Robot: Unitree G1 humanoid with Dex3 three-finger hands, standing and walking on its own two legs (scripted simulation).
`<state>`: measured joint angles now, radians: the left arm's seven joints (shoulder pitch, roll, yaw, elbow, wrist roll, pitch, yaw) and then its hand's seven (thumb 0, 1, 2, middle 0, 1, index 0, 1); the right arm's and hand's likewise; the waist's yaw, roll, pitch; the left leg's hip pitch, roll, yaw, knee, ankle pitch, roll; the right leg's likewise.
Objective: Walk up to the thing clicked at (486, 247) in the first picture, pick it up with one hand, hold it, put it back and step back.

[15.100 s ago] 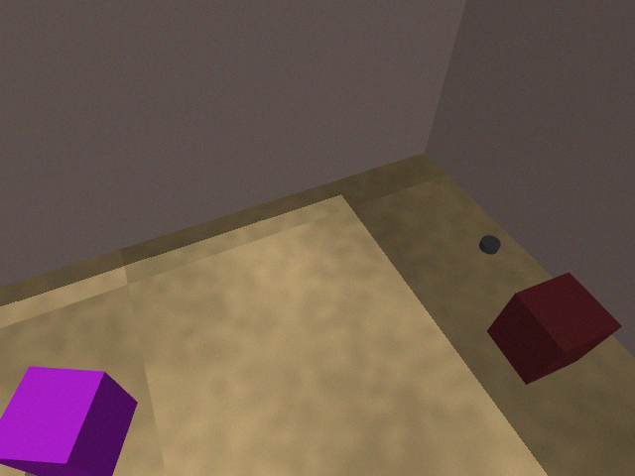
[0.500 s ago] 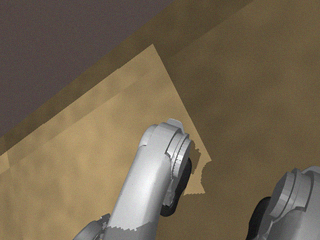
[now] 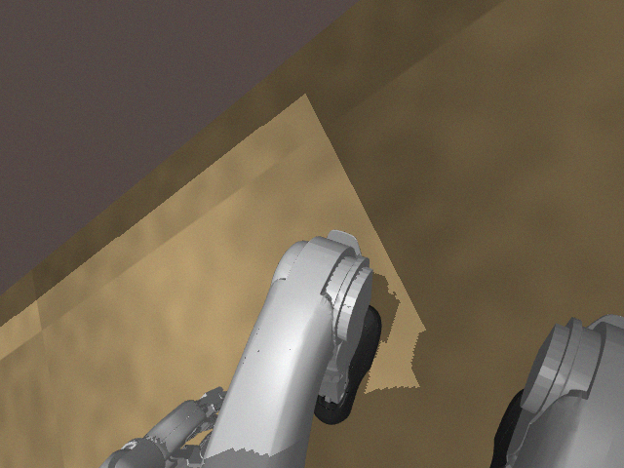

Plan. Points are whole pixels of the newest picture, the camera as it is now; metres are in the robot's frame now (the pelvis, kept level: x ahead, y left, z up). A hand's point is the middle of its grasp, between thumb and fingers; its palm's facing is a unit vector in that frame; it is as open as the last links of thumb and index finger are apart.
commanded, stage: rest palm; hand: right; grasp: from above
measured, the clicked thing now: out of the picture +0.45 -0.33 -0.28
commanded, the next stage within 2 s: close in 0.40 s
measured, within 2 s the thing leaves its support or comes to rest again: neither
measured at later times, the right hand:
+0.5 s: hand out of the picture +0.43 -0.32 -0.26, palm faces -0.46 +0.15 -0.88, open 14.2 cm
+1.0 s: hand out of the picture +0.43 -0.33 -0.26, palm faces -0.47 +0.16 -0.87, open 13.6 cm
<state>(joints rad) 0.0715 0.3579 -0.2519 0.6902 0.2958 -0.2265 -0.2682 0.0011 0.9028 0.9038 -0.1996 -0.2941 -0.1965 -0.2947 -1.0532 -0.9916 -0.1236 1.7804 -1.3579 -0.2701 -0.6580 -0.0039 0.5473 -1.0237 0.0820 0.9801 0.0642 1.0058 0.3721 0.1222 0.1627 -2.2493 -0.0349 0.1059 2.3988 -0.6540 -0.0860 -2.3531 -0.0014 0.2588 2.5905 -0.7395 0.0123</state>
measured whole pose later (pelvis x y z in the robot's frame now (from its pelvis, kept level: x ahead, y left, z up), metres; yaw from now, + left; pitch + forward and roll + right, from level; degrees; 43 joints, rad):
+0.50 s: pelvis +0.00 +0.00 +0.00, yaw +1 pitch +27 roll +15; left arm 0.08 0.36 -0.30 0.69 0.30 -0.27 -0.29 0.00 0.91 0.91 -0.20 -0.29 -0.20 -0.29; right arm -1.05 -1.02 -0.12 1.78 -1.31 -0.25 -0.66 0.00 0.56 -1.04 0.08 1.02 0.06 1.05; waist 0.39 0.14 0.21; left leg -2.23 -0.04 0.12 2.39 -0.66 -0.10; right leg -2.34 0.00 0.28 2.59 -0.75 0.01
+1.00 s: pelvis +0.00 +0.00 +0.01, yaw +1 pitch +27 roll +16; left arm 0.07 0.38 -0.32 0.66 0.29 -0.27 -0.28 0.00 0.90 0.90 -0.20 -0.29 -0.20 -0.29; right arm -1.07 -1.06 -0.12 1.79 -1.29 -0.25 -0.64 0.00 0.45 -0.97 0.14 1.00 0.13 1.01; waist 0.39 0.15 0.22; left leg -2.21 -0.04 0.13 2.36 -0.65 -0.10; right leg -2.33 -0.01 0.28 2.58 -0.74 0.01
